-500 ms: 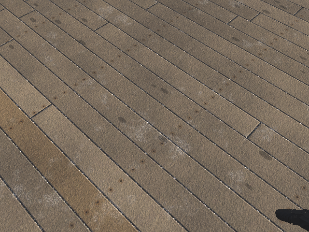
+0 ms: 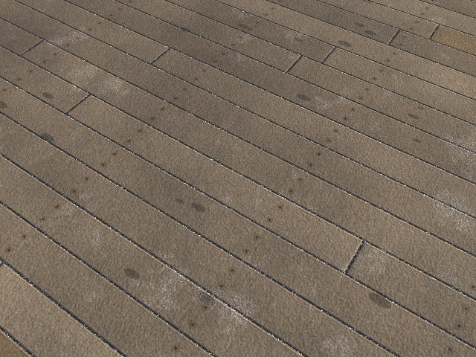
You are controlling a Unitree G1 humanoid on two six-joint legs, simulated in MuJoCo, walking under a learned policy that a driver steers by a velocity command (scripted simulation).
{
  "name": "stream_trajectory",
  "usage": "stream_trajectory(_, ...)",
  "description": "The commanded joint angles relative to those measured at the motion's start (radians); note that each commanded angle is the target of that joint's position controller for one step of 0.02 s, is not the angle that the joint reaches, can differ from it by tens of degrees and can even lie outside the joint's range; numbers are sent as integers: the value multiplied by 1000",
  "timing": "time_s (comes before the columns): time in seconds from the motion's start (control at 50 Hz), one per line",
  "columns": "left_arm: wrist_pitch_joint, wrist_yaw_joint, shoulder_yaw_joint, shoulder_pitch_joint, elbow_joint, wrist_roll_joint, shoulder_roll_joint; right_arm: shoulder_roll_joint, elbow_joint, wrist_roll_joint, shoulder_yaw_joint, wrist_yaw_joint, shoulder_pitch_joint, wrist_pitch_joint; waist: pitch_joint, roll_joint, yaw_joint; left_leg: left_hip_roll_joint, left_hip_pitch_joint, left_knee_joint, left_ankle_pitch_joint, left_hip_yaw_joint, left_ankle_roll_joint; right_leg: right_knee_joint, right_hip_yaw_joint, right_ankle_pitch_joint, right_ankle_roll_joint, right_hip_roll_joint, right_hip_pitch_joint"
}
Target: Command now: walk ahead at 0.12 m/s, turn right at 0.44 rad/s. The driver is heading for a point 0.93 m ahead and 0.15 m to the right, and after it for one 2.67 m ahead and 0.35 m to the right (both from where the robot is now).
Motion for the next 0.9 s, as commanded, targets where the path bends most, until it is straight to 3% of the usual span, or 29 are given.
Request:
stream_trajectory(0.02,23,28,49,98,-80,-17,146,-126,-94,17,-20,6,15,-3,-310,-14,62,53,-396,315,31,-112,-29,-167,482,309,-243,-323,567)
stream_trajectory(0.04,36,36,43,67,-91,-22,134,-124,-101,9,-22,-3,-16,11,-230,9,46,77,-380,250,74,-107,-35,-205,449,210,-221,-298,433)
stream_trajectory(0.08,52,42,46,16,-102,-7,139,-103,-102,8,-22,-10,9,31,-158,-55,-8,82,-267,80,111,-87,-42,-258,385,98,-182,-218,247)
stream_trajectory(0.14,62,56,62,24,-104,-2,168,-71,-81,1,-15,-22,32,27,-190,-95,-4,58,-197,-83,136,-68,-72,-242,349,191,-186,-190,212)
stream_trajectory(0.2,79,70,70,14,-112,-13,179,-73,-78,5,-17,-23,7,29,-217,-105,10,54,-160,-176,224,-83,-81,-239,371,29,-162,-173,197)
stream_trajectory(0.3,105,73,73,16,-119,-14,172,-76,-94,14,-26,-10,-34,8,-185,-155,33,37,-114,-353,232,-90,-57,-224,466,-136,-129,-160,213)
stream_trajectory(0.34,114,74,72,-1,-123,-23,165,-75,-80,18,-34,-1,9,-5,-179,-161,3,31,-20,-537,309,-69,-28,-181,481,-119,-100,-137,207)
stream_trajectory(0.36,117,76,67,13,-120,-29,148,-99,-72,13,-45,-1,36,-8,-175,-139,-6,77,65,-638,360,-88,-3,-137,460,-163,-64,-100,165)
stream_trajectory(0.38,117,73,54,52,-121,-24,98,-173,-82,-8,-63,-7,54,-4,-187,25,14,288,162,-712,358,-268,76,52,353,-366,-4,-17,57)
stream_trajectory(0.4,104,70,62,23,-160,-30,109,-232,-77,-42,-79,-5,21,6,-109,326,35,444,95,-787,480,-510,226,274,137,-505,51,125,-117)
stream_trajectory(0.42,93,68,85,54,-134,-12,186,-176,-112,-48,-65,-8,-31,1,-112,240,34,474,68,-772,530,-506,266,485,173,-484,86,50,-112)
stream_trajectory(0.44,98,66,97,79,-103,-22,203,-125,-126,-32,-52,-15,-82,0,-108,163,53,417,63,-744,553,-394,228,565,163,-421,101,41,-107)
stream_trajectory(0.46,111,72,95,107,-74,-24,179,-102,-135,-15,-45,-18,-110,2,-102,124,60,354,77,-723,560,-299,188,621,144,-371,122,34,-109)
stream_trajectory(0.48,122,75,90,115,-69,-21,157,-90,-136,-1,-41,-22,-115,3,-93,123,51,337,101,-714,585,-254,181,678,136,-330,139,25,-138)
stream_trajectory(0.52,129,71,76,83,-85,-31,118,-86,-131,-2,-37,-29,-92,14,-80,137,29,302,114,-720,633,-161,189,670,85,-287,163,9,-141)
stream_trajectory(0.56,126,68,66,16,-116,-37,98,-98,-120,-9,-43,-35,-43,25,-87,166,-14,312,201,-716,652,-137,206,568,58,-271,180,-17,-167)
stream_trajectory(0.64,123,51,49,-22,-146,-29,72,-151,-111,-2,-67,-31,-30,36,-123,193,-39,360,229,-704,692,-96,225,365,12,-318,175,-67,-47)
stream_trajectory(0.7,125,43,49,-4,-144,-25,78,-168,-99,14,-73,-14,-34,36,-135,207,-33,371,188,-684,743,-83,232,216,-29,-335,145,-49,86)
stream_trajectory(0.74,127,39,52,35,-127,-24,76,-171,-89,33,-73,-7,-51,35,-136,199,-6,370,181,-642,752,-79,217,47,-41,-252,107,-37,168)
stream_trajectory(0.76,125,37,53,77,-106,-22,70,-161,-83,44,-69,-7,-65,35,-137,186,22,353,152,-603,739,-59,190,-103,-59,-134,78,-21,253)
stream_trajectory(0.78,124,40,53,92,-96,-17,80,-124,-55,47,-54,-3,-17,29,-140,140,24,322,73,-564,659,-34,131,-231,-22,-4,46,-28,384)
stream_trajectory(0.8,122,51,58,114,-100,-11,128,-50,-53,8,-27,8,18,19,-203,-41,1,243,-71,-426,401,36,34,-228,180,259,6,-190,579)
stream_trajectory(0.82,116,57,48,54,-114,15,149,5,-80,-21,-2,18,4,10,-193,-262,-24,159,-198,-346,7,70,-47,-186,333,453,-143,-383,540)
stream_trajectory(0.84,97,52,28,49,-107,38,67,-61,-75,-6,-18,11,-52,15,-205,-182,37,183,-151,-268,-47,-9,-70,-212,311,343,-216,-387,447)
stream_trajectory(0.86,81,48,21,19,-88,44,53,-91,-64,15,-30,11,-54,21,-163,-167,21,178,-149,-226,-19,-21,-72,-225,255,268,-192,-343,419)
stream_trajectory(0.9,62,52,28,-31,-69,25,77,-109,-27,17,-44,-1,-28,42,-117,-168,17,169,-170,-172,49,-41,-84,-229,185,239,-142,-300,396)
